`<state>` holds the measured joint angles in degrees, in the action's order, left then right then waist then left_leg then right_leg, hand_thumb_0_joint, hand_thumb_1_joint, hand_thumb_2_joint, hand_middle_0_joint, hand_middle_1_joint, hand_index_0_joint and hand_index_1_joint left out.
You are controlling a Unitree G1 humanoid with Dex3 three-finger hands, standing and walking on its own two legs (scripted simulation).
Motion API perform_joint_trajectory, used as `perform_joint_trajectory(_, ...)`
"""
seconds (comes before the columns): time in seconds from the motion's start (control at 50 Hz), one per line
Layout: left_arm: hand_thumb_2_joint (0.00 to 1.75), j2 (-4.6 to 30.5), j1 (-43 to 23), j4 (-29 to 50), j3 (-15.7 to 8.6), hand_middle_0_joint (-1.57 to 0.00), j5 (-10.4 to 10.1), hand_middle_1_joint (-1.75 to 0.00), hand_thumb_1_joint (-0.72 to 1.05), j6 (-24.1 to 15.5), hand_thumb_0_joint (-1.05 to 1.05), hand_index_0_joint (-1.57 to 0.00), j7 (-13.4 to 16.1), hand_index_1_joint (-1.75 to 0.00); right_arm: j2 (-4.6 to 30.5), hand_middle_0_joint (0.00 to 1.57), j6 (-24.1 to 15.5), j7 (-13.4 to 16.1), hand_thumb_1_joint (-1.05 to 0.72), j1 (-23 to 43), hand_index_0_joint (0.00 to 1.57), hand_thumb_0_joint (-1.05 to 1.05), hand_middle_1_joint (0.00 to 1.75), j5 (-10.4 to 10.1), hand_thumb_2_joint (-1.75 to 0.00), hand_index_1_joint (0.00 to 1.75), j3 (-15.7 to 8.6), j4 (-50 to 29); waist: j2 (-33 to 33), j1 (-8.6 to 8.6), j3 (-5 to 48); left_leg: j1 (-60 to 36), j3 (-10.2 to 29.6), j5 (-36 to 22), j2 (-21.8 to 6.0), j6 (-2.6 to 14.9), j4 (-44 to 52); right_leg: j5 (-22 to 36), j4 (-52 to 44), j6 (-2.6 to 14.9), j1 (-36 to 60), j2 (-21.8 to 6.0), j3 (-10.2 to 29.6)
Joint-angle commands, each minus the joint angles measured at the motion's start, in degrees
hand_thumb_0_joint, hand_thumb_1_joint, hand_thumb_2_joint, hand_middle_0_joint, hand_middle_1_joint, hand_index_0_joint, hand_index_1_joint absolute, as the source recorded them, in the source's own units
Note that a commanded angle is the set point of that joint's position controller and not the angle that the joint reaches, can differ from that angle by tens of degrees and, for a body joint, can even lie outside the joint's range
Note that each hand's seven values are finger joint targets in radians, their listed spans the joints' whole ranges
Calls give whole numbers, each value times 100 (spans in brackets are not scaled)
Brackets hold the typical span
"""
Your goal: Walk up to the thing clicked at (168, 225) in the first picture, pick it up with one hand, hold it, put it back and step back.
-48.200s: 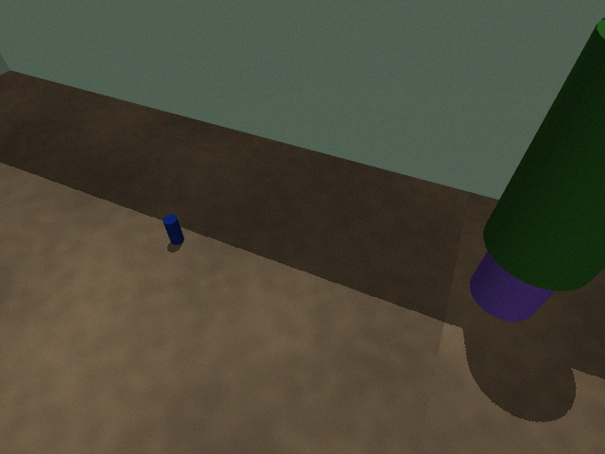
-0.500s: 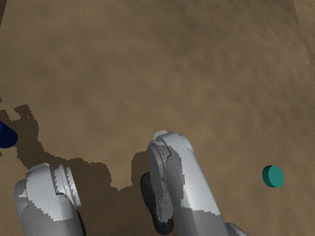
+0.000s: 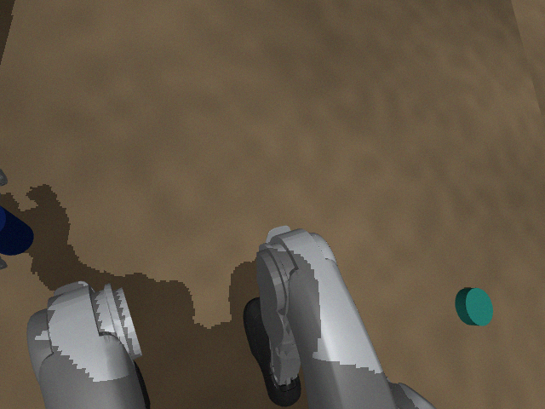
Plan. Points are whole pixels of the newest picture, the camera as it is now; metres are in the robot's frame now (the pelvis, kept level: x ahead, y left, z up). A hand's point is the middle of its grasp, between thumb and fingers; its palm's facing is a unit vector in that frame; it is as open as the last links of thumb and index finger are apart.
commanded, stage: close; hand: left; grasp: from above
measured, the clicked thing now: out of the picture +0.43 +0.29 -0.24
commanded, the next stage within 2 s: settle in 0.70 s
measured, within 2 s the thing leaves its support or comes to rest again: leaves its support in 1.20 s
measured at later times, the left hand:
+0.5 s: hand out of the picture +0.43 +0.30 -0.20, palm faces -0.42 -0.13 -0.90, open 11.1 cm
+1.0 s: hand out of the picture +0.43 +0.29 -0.20, palm faces -0.43 -0.12 -0.90, open 10.4 cm
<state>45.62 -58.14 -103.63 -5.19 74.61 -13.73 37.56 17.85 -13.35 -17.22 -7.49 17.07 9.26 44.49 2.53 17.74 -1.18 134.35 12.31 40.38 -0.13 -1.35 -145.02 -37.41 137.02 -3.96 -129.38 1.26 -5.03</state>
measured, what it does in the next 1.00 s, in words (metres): stands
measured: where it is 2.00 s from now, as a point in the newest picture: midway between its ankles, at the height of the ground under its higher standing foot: (211, 402)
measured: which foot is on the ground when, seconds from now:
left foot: down 0.00-1.00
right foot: down 0.00-1.00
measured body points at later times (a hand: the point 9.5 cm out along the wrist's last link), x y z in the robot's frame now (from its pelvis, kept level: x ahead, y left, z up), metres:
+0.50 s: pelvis +0.00 +0.00 +0.00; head +0.24 +0.10 +0.37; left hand +0.45 +0.30 -0.15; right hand +0.06 -0.25 -0.08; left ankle +0.07 +0.13 -0.27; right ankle +0.11 -0.13 -0.27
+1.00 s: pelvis +0.00 +0.00 +0.00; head +0.24 +0.10 +0.38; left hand +0.44 +0.30 -0.14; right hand +0.06 -0.26 -0.08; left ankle +0.07 +0.13 -0.27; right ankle +0.11 -0.13 -0.27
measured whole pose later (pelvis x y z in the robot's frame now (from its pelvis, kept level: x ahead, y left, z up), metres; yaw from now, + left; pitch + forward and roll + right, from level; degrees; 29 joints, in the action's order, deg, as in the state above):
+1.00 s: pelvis +0.00 +0.00 +0.00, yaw +1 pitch +31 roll -10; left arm 42.2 -55.0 -95.2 -4.3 71.8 -10.8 34.6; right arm 17.0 -11.2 -16.9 -8.0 15.2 7.6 44.2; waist 2.0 16.4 0.1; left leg 134.6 11.6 40.8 0.2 -1.5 -143.9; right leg -38.4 136.5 -3.6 -129.7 0.8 -4.6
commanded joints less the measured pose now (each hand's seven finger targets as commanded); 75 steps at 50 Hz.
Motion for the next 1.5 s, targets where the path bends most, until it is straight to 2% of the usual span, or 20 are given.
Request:
perform_joint_trajectory(0.0,78,696,-1349,469,128,-35,8,-85,-16,-21,0,-36,118,-84,1580,20,-46,24,-90,-955,20,0,30,-37,-90,30,-444,-29,-1455,391,2793,-2051,-716,-322,61,275,1509,588,-1330,486,1534,217,-755)
perform_joint_trajectory(0.42,69,564,-1196,679,186,-50,-142,-77,4,168,0,-51,-93,-76,1546,20,15,-9,-90,-1016,20,0,30,-84,-90,30,-481,-44,-1756,283,3070,-2340,-710,-671,55,239,1575,992,-1235,501,1643,199,-792)
perform_joint_trajectory(0.5,71,515,-784,638,63,-56,-203,-77,11,212,0,-57,-108,-76,1568,20,94,1,-90,-1009,20,0,30,-140,-90,30,-547,-30,-2000,87,3195,-2575,-641,-781,67,174,1792,1019,-1145,535,1548,186,-820)
perform_joint_trajectory(0.66,78,414,-847,875,98,-65,-309,-79,23,246,0,-65,-165,-79,1519,20,164,20,-91,-1061,20,0,30,-173,-90,30,-563,-52,-1745,109,3371,-2385,-756,-798,79,247,1652,1024,-1309,526,1772,226,-720)
perform_joint_trajectory(0.78,78,509,-762,742,80,-70,-276,-77,28,233,0,-70,-207,-77,1525,20,160,64,-91,-1013,20,0,30,-187,-91,30,-563,-101,-1631,94,3034,-2205,-781,-501,96,261,1681,720,-1343,533,1652,210,-680)
perform_joint_trajectory(0.94,87,433,-967,1250,135,-74,-262,-89,30,222,0,-75,-232,-88,1443,20,186,54,-94,-1044,20,0,30,-243,-91,30,-634,-49,-1900,50,3499,-2558,-810,-827,82,222,1673,1042,-1265,546,1761,192,-676)
perform_joint_trajectory(1.08,83,692,-990,2685,-309,-71,-284,-84,25,309,0,-72,-145,-84,1455,20,323,108,-93,-1141,20,0,30,-444,-91,30,-965,26,-2706,-343,4456,-3361,-852,-1198,72,112,1998,1255,-1245,638,1720,113,-621)
perform_joint_trajectory(1.12,83,487,-1008,2621,-180,-72,-269,-83,25,369,0,-72,-204,-83,1443,20,373,137,-93,-1059,20,0,30,-507,-91,30,-1070,10,-2348,-242,4182,-3024,-936,-953,66,165,1919,1061,-1384,649,1576,123,-559)
perform_joint_trajectory(1.14,83,689,-1137,2912,-324,-72,-270,-83,25,389,0,-72,-199,-83,1416,20,404,166,-93,-1163,20,0,30,-565,-91,30,-1101,16,-2315,-273,4276,-2955,-983,-973,71,203,1929,1096,-1500,629,1745,122,-475)
perform_joint_trajectory(1.18,87,568,-1016,3260,-320,-76,-322,-82,28,489,0,-75,-288,-83,1415,20,476,221,-93,-1238,20,0,30,-665,-91,30,-1272,28,-2393,-427,4588,-3166,-1045,-1102,80,207,2050,1195,-1588,632,1884,80,-372)
perform_joint_trajectory(1.24,88,195,-1151,3359,-12,-81,-465,-83,34,590,0,-80,-532,-83,1335,20,501,257,-93,-1199,20,0,30,-777,-91,30,-1324,-35,-2107,-388,4539,-3185,-1048,-1060,69,242,2149,1163,-1733,633,1918,92,-343)
perform_joint_trajectory(1.26,87,393,-1057,3205,-163,-83,-474,-82,36,645,0,-82,-602,-83,1382,20,525,304,-93,-1287,20,0,30,-798,-91,30,-1371,25,-1946,-386,4530,-3129,-1057,-1057,87,271,2172,1153,-1815,619,2010,79,-321)
perform_joint_trajectory(1.3,88,20,-933,3209,109,-87,-548,-79,38,704,0,-85,-828,-81,1293,20,578,360,-94,-1257,20,0,30,-876,-91,30,-1386,-19,-1842,-467,4449,-3118,-1073,-934,107,267,2345,998,-1931,639,2046,60,-289)
perform_joint_trajectory(1.34,90,306,-821,3136,-97,-92,-551,-79,44,738,0,-90,-1006,-81,1370,20,630,439,-93,-1348,20,0,30,-913,-91,30,-1457,20,-1716,-486,4297,-3039,-1073,-874,112,274,2428,893,-2008,642,2092,61,-278)
perform_joint_trajectory(1.36,88,202,-764,3113,-76,-93,-598,-79,47,750,0,-92,-1100,-80,1328,20,663,470,-93,-1383,20,0,30,-929,-91,30,-1474,18,-1599,-513,4329,-3095,-1075,-881,114,278,2468,910,-2055,646,2214,57,-262)
perform_joint_trajectory(1.38,90,-128,-965,3337,246,-94,-640,-80,47,715,0,-92,-1221,-81,1246,20,676,501,-93,-1187,20,0,30,-975,-91,30,-1425,-147,-1577,-505,4318,-3079,-1076,-835,115,283,2498,854,-2119,652,2174,53,-261)
perform_joint_trajectory(1.4,89,177,-752,3148,29,-96,-633,-80,49,725,0,-94,-1275,-81,1265,20,717,543,-94,-1286,20,0,30,-965,-91,30,-1456,-33,-1375,-494,4312,-3019,-1114,-880,110,318,2450,923,-2190,624,2394,77,-210)
perform_joint_trajectory(1.42,88,-118,-957,3436,310,-98,-682,-79,52,690,0,-97,-1396,-80,1208,20,716,564,-94,-1179,20,0,30,-1023,-91,30,-1401,-205,-1387,-508,4306,-3044,-1119,-922,134,308,2528,942,-2203,626,2386,63,-205)
perform_joint_trajectory(1.44,86,273,-817,3248,-3,-97,-686,-78,52,674,0,-96,-1424,-79,1265,20,761,608,-94,-1286,20,0,30,-1026,-91,30,-1464,-42,-1356,-522,4218,-3007,-1112,-881,118,303,2535,908,-2203,634,2418,61,-197)
perform_joint_trajectory(1.48,83,5,-929,3562,205,-99,-698,-75,54,587,0,-98,-1546,-76,1205,20,782,675,-93,-1186,20,0,30,-1043,-91,30,-1419,-232,-1376,-553,4164,-3092,-1108,-799,146,272,2647,761,-2291,665,2363,36,-202)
